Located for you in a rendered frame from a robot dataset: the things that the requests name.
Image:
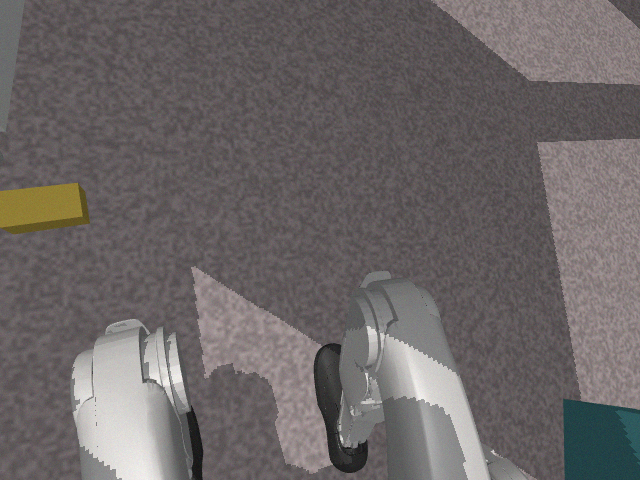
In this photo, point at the right robot hand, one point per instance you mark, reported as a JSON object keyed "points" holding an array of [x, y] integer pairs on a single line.
{"points": [[501, 468]]}

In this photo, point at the left robot foot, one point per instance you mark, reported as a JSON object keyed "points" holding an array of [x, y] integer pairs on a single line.
{"points": [[196, 444]]}

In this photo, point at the right robot foot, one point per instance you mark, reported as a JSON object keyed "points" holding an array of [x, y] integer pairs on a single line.
{"points": [[328, 392]]}

